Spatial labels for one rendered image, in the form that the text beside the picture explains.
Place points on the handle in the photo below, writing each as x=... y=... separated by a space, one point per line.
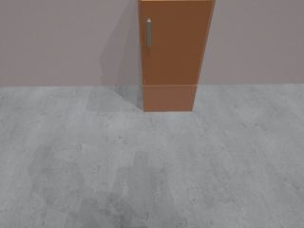
x=149 y=33

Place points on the cupboard door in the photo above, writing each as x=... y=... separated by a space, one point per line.
x=178 y=31

